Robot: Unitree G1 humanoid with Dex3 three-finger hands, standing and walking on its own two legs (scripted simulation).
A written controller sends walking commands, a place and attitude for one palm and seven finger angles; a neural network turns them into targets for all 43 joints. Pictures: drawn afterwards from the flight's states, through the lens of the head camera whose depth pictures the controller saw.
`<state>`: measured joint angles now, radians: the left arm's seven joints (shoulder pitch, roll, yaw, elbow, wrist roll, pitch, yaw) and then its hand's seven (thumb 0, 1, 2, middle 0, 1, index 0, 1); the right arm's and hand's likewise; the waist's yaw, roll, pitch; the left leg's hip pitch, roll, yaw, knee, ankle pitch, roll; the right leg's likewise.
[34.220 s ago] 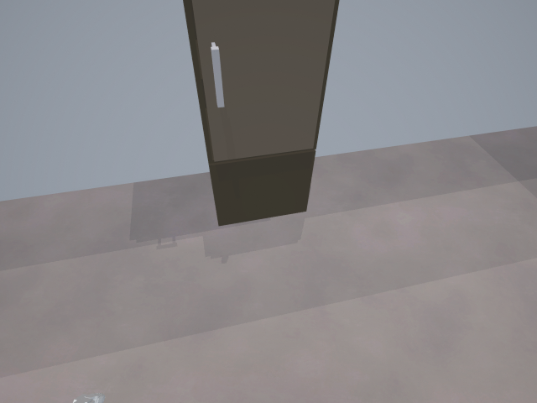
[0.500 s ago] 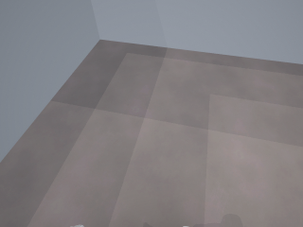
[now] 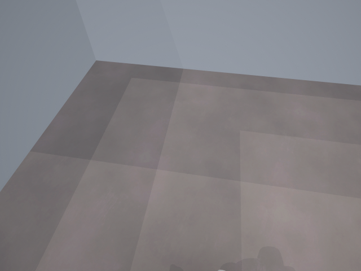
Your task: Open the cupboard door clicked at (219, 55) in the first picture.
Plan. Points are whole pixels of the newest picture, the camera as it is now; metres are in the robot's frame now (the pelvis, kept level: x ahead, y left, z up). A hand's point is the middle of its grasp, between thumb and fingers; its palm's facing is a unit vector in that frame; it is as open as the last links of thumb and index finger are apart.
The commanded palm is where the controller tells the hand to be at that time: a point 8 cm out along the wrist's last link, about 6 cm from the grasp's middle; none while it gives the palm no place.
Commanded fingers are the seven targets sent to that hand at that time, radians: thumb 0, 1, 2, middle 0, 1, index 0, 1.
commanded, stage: turn to face it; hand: left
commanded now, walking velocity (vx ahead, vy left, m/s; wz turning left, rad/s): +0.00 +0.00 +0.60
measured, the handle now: out of the picture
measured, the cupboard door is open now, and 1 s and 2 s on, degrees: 46 46 46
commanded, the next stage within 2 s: none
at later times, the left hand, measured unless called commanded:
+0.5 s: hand (106, 264) +0.16 +0.20 -0.16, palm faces +0.31 -0.92 -0.26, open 7.3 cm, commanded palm none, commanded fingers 0.00 0.90 0.90 -0.20 -0.30 -0.20 -0.30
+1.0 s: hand out of the picture +0.08 +0.15 -0.17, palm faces +0.60 -0.75 -0.27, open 7.4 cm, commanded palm none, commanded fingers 0.00 0.90 0.90 -0.20 -0.30 -0.20 -0.30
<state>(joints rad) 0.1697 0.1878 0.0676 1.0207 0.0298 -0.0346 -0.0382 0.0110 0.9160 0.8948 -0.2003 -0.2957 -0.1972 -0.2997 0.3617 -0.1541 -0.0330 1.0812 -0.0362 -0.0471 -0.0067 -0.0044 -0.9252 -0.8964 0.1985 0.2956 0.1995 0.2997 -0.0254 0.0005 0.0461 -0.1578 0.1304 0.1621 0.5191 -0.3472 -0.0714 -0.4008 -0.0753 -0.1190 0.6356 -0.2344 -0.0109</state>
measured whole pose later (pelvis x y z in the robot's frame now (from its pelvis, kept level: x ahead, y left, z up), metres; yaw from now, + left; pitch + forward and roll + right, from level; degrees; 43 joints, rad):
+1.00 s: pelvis +0.16 -0.07 +0.00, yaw +36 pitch +0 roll +1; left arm 0.20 0.26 0.08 0.92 0.02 0.07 0.01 0.01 0.91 0.89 -0.20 -0.30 -0.20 -0.30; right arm 0.10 -0.23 -0.04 0.87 -0.03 0.04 0.01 0.00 -0.91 -0.90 0.20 0.30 0.20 0.30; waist 0.02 -0.04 0.13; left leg -0.33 0.01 0.02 0.61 -0.28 0.00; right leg -0.45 -0.10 -0.06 1.06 -0.52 0.08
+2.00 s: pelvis +0.21 -0.13 +0.01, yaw +73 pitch +0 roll +2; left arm 0.24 0.21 0.05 0.89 0.03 0.02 0.01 0.01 0.90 0.89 -0.21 -0.30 -0.20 -0.30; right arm 0.11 -0.24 -0.07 0.90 -0.01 0.07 0.03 0.00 -0.91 -0.90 0.19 0.30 0.20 0.30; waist 0.01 -0.05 0.11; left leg -0.34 0.01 0.08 0.70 -0.41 -0.05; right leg -0.24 -0.15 -0.19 0.57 -0.31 0.02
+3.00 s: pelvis +0.25 -0.13 +0.00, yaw +109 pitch +1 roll +0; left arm 0.17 0.24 0.07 0.85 0.03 0.02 0.01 0.01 0.91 0.89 -0.20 -0.30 -0.20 -0.30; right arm 0.17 -0.25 -0.08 0.91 -0.02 0.08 0.02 0.00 -0.90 -0.90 0.20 0.30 0.20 0.30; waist -0.01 0.03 0.09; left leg -0.46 -0.03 -0.09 0.87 -0.44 -0.03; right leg -0.29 -0.06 -0.06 0.60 -0.31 0.01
